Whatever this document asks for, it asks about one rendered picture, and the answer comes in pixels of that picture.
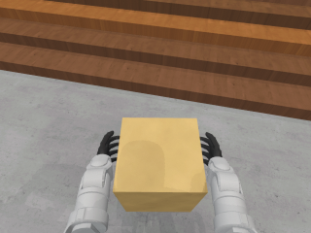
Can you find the robot left forearm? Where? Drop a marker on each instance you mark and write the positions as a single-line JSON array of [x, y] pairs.
[[90, 212]]

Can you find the robot left hand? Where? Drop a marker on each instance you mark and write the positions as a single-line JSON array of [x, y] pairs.
[[105, 145]]

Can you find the robot right forearm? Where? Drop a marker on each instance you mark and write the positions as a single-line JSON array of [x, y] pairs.
[[231, 214]]

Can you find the carton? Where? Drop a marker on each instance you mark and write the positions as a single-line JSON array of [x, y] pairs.
[[160, 165]]

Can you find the robot right hand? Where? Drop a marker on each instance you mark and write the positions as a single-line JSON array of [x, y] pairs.
[[213, 148]]

